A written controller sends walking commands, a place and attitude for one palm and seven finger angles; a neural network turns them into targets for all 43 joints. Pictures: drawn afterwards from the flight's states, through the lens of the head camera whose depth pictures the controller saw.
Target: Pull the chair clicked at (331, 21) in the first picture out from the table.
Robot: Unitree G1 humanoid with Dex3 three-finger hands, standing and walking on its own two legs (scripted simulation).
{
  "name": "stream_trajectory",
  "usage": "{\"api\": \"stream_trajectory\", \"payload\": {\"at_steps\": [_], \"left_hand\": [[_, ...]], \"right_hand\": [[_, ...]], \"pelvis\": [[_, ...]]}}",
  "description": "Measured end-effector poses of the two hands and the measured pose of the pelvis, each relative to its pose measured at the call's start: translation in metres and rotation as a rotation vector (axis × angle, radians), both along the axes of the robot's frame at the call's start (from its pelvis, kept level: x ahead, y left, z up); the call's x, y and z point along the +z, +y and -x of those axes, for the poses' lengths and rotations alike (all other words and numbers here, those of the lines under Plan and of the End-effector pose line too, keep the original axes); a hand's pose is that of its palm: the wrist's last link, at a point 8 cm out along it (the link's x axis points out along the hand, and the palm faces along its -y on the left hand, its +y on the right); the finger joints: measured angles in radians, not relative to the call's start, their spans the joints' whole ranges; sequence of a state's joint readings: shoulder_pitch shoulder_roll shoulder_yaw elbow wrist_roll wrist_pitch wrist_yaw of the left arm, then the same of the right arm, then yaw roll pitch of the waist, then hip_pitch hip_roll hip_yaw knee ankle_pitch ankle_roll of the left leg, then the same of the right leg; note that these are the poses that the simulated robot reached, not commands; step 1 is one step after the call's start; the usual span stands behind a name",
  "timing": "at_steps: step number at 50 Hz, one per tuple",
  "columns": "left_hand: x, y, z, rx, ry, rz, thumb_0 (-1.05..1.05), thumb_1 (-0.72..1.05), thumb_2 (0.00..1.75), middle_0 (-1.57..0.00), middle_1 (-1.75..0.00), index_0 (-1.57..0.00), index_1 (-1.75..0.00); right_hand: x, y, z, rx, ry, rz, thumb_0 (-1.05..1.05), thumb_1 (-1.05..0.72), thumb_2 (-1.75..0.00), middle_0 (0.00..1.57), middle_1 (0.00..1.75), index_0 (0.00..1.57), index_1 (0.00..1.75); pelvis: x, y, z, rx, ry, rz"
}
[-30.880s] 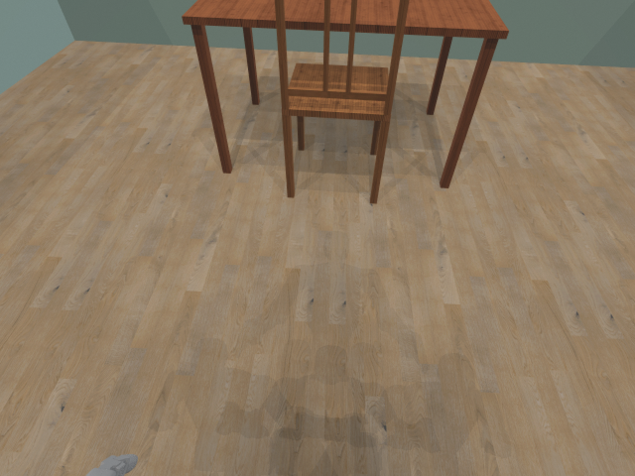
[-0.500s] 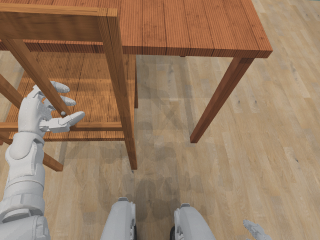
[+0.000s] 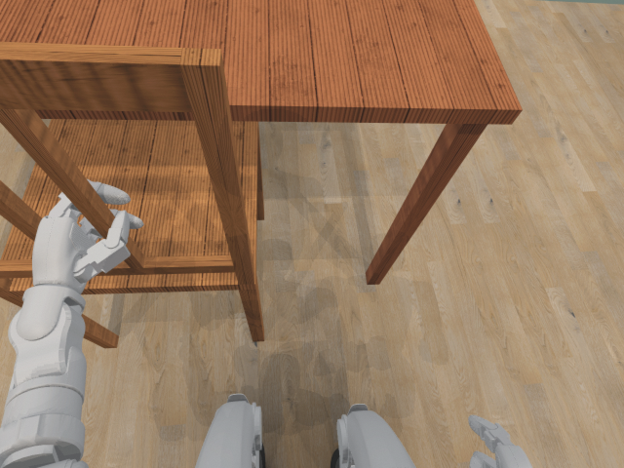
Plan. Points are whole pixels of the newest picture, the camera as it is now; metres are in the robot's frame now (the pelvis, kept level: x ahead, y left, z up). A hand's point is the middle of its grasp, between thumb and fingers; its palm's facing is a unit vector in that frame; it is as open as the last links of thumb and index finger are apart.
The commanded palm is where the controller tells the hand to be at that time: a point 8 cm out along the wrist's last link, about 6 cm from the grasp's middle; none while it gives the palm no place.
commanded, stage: hook a spindle and tug to test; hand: left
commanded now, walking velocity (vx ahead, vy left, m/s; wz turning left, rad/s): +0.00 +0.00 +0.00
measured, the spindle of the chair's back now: (12, 208) +0.41 +0.35 +0.05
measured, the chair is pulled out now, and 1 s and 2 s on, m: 0.00 0.10 0.22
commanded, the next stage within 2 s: step backward, pulling the chair out in 0.30 s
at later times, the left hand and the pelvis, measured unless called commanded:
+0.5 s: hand (116, 260) +0.36 +0.23 +0.02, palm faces +0.11 -0.98 -0.16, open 5.3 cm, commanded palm +0.33 +0.28 +0.02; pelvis +0.01 +0.00 +0.02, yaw +2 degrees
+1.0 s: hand (152, 310) +0.29 +0.18 +0.04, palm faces +0.15 -0.98 -0.14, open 4.9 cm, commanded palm +0.26 +0.23 +0.04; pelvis -0.03 +0.00 +0.09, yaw +1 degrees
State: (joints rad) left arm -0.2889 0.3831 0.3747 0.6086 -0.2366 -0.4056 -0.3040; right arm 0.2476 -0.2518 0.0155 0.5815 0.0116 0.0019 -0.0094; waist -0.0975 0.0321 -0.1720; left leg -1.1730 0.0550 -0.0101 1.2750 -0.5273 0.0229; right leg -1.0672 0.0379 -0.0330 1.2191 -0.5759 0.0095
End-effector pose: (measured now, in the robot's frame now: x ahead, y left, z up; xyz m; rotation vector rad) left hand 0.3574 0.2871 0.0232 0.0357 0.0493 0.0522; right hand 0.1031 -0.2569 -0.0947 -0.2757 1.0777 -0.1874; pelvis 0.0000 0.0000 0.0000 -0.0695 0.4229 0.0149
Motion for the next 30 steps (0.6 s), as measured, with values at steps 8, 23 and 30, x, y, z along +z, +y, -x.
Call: {"api": "stream_trajectory", "payload": {"at_steps": [8, 23, 30], "left_hand": [[0.0, 0.0, 0.01, -0.006, 0.004, -0.002, 0.01, 0.78, 0.8, -0.42, -1.42, -0.4, -1.45], [0.006, -0.002, 0.026, 0.027, 0.048, -0.067, 0.01, 0.75, 0.81, -0.44, -1.41, -0.4, -1.45], [0.023, -0.018, 0.034, 0.223, 0.3, -0.016, 0.02, 0.76, 0.81, -0.31, -1.16, -0.45, -1.45]], "right_hand": [[0.004, 0.004, -0.014, 0.007, -0.025, -0.01, 0.0, -0.91, -0.9, 0.2, 0.3, 0.21, 0.3], [0.005, 0.012, -0.033, 0.032, -0.042, -0.01, 0.0, -0.91, -0.9, 0.2, 0.3, 0.21, 0.3], [0.056, 0.031, -0.027, -0.043, -0.046, -0.038, 0.01, -0.91, -0.9, 0.2, 0.3, 0.21, 0.3]], "pelvis": [[0.003, 0.003, -0.007, -0.002, 0.001, -0.001], [0.008, 0.004, -0.006, 0.02, -0.049, -0.01], [0.061, 0.009, -0.016, 0.016, -0.15, -0.029]]}}
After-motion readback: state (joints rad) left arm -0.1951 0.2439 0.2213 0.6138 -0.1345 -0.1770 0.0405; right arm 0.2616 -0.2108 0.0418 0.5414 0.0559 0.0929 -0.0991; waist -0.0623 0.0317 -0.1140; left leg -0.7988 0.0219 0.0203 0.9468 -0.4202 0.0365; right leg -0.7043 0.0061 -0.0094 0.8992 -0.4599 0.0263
